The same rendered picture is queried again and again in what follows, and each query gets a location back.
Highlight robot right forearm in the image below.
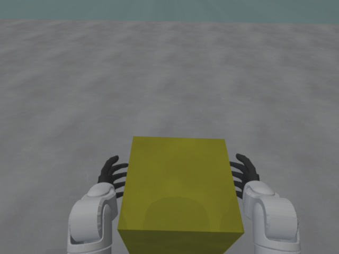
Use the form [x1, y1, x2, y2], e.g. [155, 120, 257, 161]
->
[243, 180, 301, 254]

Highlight robot left forearm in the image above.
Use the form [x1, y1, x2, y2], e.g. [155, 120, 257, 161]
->
[67, 183, 118, 254]

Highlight carton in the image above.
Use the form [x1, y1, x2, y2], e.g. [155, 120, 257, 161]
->
[117, 136, 244, 254]

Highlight left robot hand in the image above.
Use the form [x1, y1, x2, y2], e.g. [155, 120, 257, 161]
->
[97, 156, 128, 198]

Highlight right robot hand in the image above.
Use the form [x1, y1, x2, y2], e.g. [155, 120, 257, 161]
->
[230, 153, 260, 199]

